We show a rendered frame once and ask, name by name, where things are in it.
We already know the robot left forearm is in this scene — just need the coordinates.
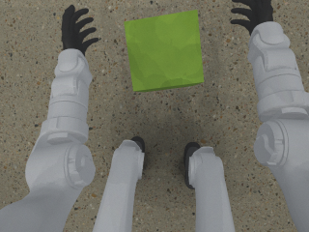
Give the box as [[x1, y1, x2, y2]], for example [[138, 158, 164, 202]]
[[25, 48, 93, 184]]

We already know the left robot upper arm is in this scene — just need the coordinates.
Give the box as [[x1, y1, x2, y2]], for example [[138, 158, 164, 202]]
[[0, 141, 96, 232]]

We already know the carton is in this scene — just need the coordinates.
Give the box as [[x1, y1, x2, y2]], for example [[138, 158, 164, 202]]
[[124, 10, 205, 93]]

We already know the robot right hand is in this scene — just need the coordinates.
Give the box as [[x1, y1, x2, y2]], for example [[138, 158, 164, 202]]
[[230, 0, 273, 37]]

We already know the robot right thigh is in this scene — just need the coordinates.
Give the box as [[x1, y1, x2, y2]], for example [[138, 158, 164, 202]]
[[188, 153, 236, 232]]

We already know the robot right forearm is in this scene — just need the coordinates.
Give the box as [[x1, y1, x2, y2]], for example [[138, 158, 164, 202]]
[[247, 21, 309, 123]]

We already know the robot left hand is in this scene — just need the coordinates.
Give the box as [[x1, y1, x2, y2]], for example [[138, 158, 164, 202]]
[[61, 4, 99, 56]]

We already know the robot left shin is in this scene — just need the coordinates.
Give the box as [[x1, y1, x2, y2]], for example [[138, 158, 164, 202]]
[[111, 140, 140, 163]]

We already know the right robot upper arm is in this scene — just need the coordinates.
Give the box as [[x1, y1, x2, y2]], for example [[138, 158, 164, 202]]
[[253, 118, 309, 232]]

